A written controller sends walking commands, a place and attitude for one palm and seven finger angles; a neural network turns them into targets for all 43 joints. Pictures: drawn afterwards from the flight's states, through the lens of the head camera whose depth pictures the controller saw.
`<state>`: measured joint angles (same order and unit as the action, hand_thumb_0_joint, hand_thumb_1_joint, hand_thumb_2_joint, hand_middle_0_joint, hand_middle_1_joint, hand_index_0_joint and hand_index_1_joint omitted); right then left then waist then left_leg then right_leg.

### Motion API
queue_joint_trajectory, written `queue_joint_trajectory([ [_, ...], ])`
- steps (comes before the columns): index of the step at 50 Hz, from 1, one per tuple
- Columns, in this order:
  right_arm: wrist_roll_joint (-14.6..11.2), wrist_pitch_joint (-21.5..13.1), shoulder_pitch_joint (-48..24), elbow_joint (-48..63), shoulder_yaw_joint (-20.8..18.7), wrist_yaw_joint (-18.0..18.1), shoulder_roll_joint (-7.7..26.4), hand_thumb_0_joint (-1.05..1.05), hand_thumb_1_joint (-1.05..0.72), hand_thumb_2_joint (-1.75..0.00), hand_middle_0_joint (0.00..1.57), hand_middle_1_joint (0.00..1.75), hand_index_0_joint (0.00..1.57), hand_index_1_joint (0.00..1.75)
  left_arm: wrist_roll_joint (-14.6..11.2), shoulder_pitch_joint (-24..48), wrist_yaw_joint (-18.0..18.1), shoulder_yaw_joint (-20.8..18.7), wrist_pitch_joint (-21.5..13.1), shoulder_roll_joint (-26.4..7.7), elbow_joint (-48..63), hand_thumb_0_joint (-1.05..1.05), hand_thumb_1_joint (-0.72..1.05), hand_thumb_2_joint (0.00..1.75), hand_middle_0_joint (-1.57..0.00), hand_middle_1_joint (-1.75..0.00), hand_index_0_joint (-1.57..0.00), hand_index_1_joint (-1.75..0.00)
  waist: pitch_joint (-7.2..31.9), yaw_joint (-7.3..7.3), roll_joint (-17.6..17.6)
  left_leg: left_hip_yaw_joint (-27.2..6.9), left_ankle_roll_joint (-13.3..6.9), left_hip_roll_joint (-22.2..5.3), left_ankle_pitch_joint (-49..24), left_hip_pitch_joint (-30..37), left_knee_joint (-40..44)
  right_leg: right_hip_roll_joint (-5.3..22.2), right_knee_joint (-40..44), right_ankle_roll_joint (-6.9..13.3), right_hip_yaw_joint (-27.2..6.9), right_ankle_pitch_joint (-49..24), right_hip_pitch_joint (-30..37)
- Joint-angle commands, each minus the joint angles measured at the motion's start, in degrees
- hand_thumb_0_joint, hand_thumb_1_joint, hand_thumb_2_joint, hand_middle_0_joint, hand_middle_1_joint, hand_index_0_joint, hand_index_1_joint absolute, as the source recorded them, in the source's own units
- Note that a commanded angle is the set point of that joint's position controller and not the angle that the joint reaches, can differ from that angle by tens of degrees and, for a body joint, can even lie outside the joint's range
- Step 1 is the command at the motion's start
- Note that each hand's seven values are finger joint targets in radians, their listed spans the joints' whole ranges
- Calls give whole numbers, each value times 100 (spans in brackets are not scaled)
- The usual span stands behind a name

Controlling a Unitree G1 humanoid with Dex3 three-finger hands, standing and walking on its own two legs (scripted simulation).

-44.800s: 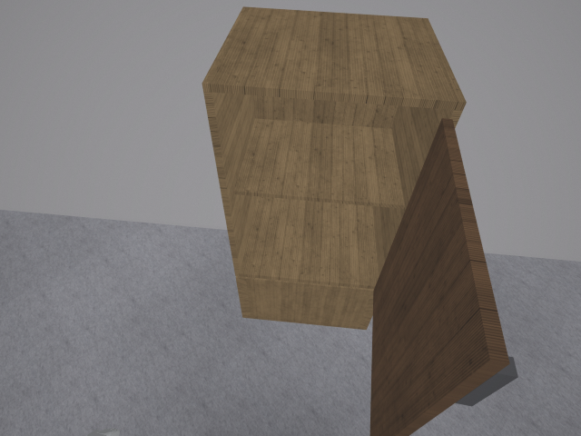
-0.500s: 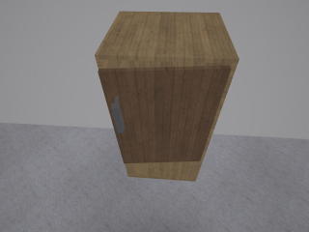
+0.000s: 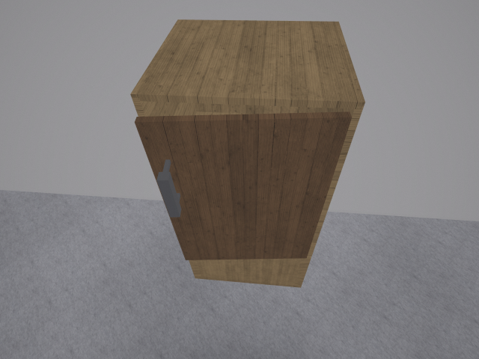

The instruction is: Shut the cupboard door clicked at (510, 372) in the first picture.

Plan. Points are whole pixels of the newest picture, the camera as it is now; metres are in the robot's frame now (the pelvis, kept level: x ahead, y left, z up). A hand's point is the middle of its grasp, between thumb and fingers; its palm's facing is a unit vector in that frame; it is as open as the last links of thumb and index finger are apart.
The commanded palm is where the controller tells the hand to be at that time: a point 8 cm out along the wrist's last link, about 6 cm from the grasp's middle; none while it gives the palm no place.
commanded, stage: look again from close up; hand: left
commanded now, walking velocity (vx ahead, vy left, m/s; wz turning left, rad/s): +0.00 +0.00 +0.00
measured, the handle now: (171, 188) +0.47 +0.19 -0.03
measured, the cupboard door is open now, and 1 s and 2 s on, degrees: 6 6 6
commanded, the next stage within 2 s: raise the hand and make a fist in 0.14 s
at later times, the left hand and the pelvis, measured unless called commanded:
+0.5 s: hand (154, 298) +0.22 +0.16 -0.01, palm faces +0.18 -0.98 +0.01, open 6.9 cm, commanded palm +0.11 +0.21 -0.07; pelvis +0.00 -0.02 -0.03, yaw +2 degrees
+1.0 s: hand (150, 344) +0.16 +0.17 -0.07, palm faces -0.09 -1.00 +0.03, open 4.5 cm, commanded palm +0.13 +0.25 -0.05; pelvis -0.05 +0.02 -0.11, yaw +1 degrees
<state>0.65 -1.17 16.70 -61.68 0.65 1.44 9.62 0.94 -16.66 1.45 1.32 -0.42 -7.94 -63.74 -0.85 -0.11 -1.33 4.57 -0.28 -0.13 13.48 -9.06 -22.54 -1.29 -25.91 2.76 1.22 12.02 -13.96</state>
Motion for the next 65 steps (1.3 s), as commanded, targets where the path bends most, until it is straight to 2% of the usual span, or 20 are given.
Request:
queue_joint_trajectory([
  [1,-9,-82,404,26,-50,59,407,0,-90,-90,20,30,20,30,-31,-178,32,-126,-155,-643,191,0,90,90,-20,-30,-20,-30,-127,63,103,-502,-119,-559,-512,-49,347,741,543,51,-863,-901,131],
  [11,1,-57,408,-86,-47,83,365,0,-90,-90,20,30,20,30,-42,-166,47,-152,-171,-693,151,0,90,90,-20,-30,-20,-30,-130,48,146,-428,-47,-554,-563,-33,311,772,595,88,-835,-1336,422],
  [12,-75,-64,-306,229,-170,16,622,0,-90,-90,20,30,20,30,-12,-835,303,-253,-244,-860,-112,0,90,90,-20,-30,-20,-30,-235,-275,628,-116,99,-615,90,-632,-969,1171,556,-472,-1113,-3520,613],
  [13,-39,-1166,239,2005,-398,797,1792,0,-90,-90,20,30,20,30,-997,4167,172,-2158,-1985,-4020,8856,0,90,90,-20,-30,-20,-30,2150,696,326,-14,-227,-432,-1315,1681,-1018,692,22,-336,-1180,-2459,558],
  [14,-198,-1437,-544,1992,-39,675,892,0,-90,-90,20,30,20,30,-881,722,255,-181,-1437,-1243,7112,0,90,90,-22,-32,-22,-32,2645,247,-1727,75,-325,141,-1633,637,-856,247,-468,-105,-790,-1868,732],
  [15,-228,-1610,-690,1953,-17,617,1082,0,-90,-90,20,30,20,30,-1096,740,567,-460,-1198,-1264,7228,0,90,90,-24,-34,-24,-34,2344,40,-1504,-95,-170,114,-1645,596,-541,143,-233,-18,-361,-1452,587],
  [16,-312,-1624,-748,1718,-76,511,768,0,-90,-90,20,30,20,30,-1076,-825,484,153,-516,308,5313,0,90,90,-25,-36,-25,-36,990,143,-457,-212,-172,-71,-1167,-190,-315,207,-123,-136,12,-788,-59],
  [17,-346,-1756,-588,2103,-205,458,1091,0,-90,-90,20,30,20,30,-1223,346,499,-60,-802,-268,6248,0,90,90,-27,-38,-27,-38,82,401,-23,-508,-185,-11,-489,-654,-559,254,-73,-260,-129,-177,-621],
  [19,-165,-1895,-546,2231,-415,351,1104,0,-90,-90,20,30,20,30,-1140,-414,254,-590,-1388,-340,5067,0,90,90,-31,-42,-31,-42,-532,306,1522,-551,-136,72,235,-1720,-1239,436,-119,-468,-261,792,-1523],
  [22,-67,-1955,-691,2805,-551,25,967,0,-90,-90,20,30,20,30,-1498,-2497,-641,-808,-2532,62,4603,0,90,90,-36,-48,-36,-48,275,-356,2345,-592,68,227,304,-2924,-2045,588,-1108,-485,-552,142,-1191],
  [25,-60,-1869,-762,3097,-687,-273,973,0,-90,-90,20,30,20,30,-1673,-2831,-1688,-1060,-3729,-106,4874,0,90,90,-42,-54,-42,-54,1190,-532,1375,-485,190,350,-4,-3445,-2879,623,-2264,-376,-733,-1456,-1061],
  [27,-48,-1766,-990,3400,-716,-327,989,0,-90,-90,20,30,20,30,-1556,-2254,-2010,-1299,-4143,-597,5297,0,90,90,-46,-58,-46,-58,1456,-493,630,-364,133,416,187,-3930,-3437,649,-2669,-264,-943,-1013,-1500],
  [31,-29,-1559,-1167,4035,-675,-196,980,0,-90,-90,20,30,20,30,-1586,-917,-1687,-1404,-4030,-921,6771,0,90,90,-53,-66,-53,-66,1624,-321,-61,-399,-55,386,838,-4475,-3891,448,-2765,-107,-1151,1249,-2347],
  [35,-8,-1571,-950,4108,-580,-31,992,0,-90,-90,20,30,20,30,-1691,437,-1274,-1039,-4462,-918,9046,0,90,90,-60,-74,-60,-74,2561,141,-535,-600,-206,223,804,-4078,-4368,193,-3185,-58,-803,1378,-3005],
  [41,-131,-1536,-690,4063,-403,179,1186,0,-90,-90,20,30,20,30,-1554,-418,-1734,-119,-3446,-547,8153,0,90,90,-71,-86,-71,-86,1960,402,-181,-856,-215,125,1415,-4327,-4163,58,-3194,-93,-217,1824,-3532],
  [47,-339,-1073,-980,4609,-321,234,1039,0,-90,-90,20,30,20,30,-1522,-1351,-1398,-1083,-1282,-1040,7894,0,90,90,-82,-98,-82,-98,2107,-336,401,-839,-115,198,1681,-4413,-3340,145,-2888,-169,-50,2325,-2634],
  [50,-207,-1089,-1028,4555,-255,259,894,0,-90,-90,20,30,20,30,-1664,-1102,-634,-1509,-1618,-993,8514,0,90,90,-88,-104,-88,-104,2078,-463,273,-907,-66,145,1318,-4231,-3268,40,-3133,-87,192,1835,-2667],
  [56,-3,-1366,-650,4227,-254,79,1032,0,-90,-90,20,30,20,30,-1265,-666,-425,-485,-3175,-575,8654,0,90,90,-99,-116,-99,-116,1751,49,-362,-1006,11,71,1378,-4105,-3486,40,-3535,-12,299,1684,-3696],
  [60,-126,-1411,-485,4289,-314,122,1247,0,-90,-90,20,30,20,30,-1231,-1026,-1026,-82,-2906,-499,7974,0,90,90,-106,-124,-106,-124,1522,214,-50,-1195,-31,66,2185,-4295,-3271,73,-3335,-46,241,2028,-3692],
  [65,-194,-1188,-520,4530,-354,245,1219,0,-90,-90,20,30,20,30,-1380,-1072,-936,-1316,-2277,-1474,8575,0,90,90,-115,-134,-115,-134,2213,-259,-291,-1096,18,129,1518,-3947,-3026,31,-3292,-15,257,1586,-2922],
])
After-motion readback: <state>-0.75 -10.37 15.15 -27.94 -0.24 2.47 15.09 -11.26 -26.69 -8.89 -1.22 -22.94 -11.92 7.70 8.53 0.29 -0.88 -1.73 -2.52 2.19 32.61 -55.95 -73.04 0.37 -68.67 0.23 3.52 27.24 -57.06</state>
